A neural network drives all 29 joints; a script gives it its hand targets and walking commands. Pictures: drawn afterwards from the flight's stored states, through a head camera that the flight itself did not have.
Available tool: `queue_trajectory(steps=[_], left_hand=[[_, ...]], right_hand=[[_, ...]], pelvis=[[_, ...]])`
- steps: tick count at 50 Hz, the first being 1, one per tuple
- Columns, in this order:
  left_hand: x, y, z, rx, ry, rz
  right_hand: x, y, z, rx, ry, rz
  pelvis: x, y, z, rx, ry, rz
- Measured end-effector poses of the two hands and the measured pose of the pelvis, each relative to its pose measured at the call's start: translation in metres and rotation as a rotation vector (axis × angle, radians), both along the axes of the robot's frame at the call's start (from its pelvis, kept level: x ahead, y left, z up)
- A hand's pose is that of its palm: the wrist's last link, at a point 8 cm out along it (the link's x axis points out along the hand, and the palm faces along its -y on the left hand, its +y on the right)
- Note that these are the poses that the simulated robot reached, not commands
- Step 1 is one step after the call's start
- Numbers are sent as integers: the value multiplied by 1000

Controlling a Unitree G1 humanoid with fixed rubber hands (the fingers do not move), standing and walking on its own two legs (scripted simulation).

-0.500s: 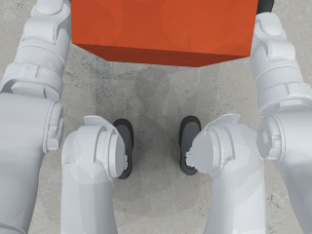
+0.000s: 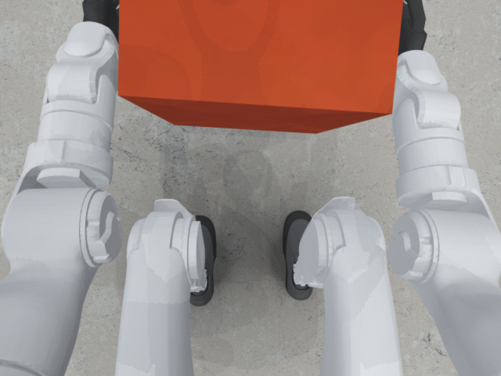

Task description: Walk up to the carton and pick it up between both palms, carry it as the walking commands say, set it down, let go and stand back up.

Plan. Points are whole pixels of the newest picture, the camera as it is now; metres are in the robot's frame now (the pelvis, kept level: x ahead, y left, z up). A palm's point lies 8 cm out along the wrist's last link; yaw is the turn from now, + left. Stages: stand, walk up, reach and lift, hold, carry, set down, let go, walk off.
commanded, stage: reach and lift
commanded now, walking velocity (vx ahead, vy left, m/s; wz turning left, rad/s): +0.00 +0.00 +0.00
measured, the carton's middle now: (253, 73) +0.51 +0.00 -0.18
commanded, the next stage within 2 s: none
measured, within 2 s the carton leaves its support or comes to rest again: neither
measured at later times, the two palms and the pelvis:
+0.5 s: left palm (83, 14) +0.53 +0.18 -0.05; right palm (437, 43) +0.51 -0.19 -0.04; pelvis +0.01 +0.00 +0.05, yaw +0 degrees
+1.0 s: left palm out of the picture +0.51 +0.18 +0.03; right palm (498, 29) +0.49 -0.19 +0.04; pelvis +0.01 +0.00 +0.11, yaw +0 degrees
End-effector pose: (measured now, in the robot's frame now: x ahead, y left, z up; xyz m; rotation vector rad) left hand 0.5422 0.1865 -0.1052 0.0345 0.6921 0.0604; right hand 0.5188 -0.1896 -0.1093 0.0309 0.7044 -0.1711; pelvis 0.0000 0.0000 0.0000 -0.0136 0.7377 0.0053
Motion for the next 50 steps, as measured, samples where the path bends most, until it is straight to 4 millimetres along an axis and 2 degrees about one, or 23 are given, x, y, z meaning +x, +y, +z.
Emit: queue_trajectory(steps=[14, 50], left_hand=[[-2, -5, 24, -28, -1, -2], [-28, -2, 137, -57, 9, 8]], right_hand=[[-5, -5, 29, 9, -4, -14], [-29, -4, 145, 25, 2, -13]], pelvis=[[4, 2, 22, -8, 63, 6], [7, 0, 105, -15, 48, 18]])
